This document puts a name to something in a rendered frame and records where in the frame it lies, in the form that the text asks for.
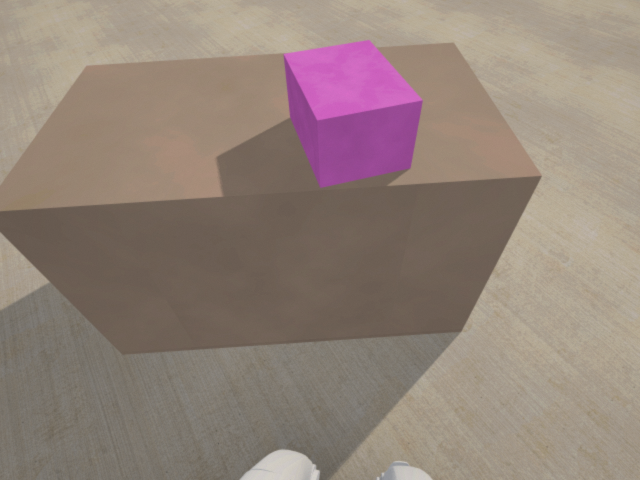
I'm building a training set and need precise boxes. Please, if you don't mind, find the robot left thigh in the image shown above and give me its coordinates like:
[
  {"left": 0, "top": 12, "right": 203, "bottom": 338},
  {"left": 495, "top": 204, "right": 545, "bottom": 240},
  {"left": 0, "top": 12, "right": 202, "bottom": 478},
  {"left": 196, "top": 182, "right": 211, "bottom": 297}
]
[{"left": 240, "top": 450, "right": 320, "bottom": 480}]

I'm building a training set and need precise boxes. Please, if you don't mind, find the right robot shin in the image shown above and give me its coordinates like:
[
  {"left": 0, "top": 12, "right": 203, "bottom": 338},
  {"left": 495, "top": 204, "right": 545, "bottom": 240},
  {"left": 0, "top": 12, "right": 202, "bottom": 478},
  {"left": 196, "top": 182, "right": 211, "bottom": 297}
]
[{"left": 388, "top": 461, "right": 409, "bottom": 469}]

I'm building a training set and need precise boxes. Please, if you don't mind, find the carton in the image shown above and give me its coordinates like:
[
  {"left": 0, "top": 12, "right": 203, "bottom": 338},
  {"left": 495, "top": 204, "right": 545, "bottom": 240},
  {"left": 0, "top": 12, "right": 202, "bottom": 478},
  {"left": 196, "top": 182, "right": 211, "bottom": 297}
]
[{"left": 284, "top": 40, "right": 423, "bottom": 188}]

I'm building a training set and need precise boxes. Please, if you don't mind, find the pedestal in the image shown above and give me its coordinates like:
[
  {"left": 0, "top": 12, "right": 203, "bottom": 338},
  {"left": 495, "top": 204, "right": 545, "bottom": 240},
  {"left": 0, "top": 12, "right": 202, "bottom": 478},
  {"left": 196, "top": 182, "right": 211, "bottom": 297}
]
[{"left": 0, "top": 43, "right": 542, "bottom": 355}]

